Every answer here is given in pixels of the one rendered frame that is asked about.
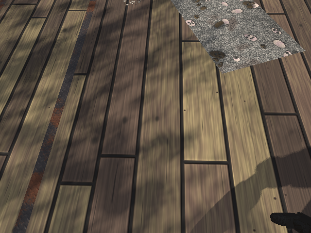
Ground right robot hand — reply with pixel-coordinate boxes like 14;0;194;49
270;212;311;233

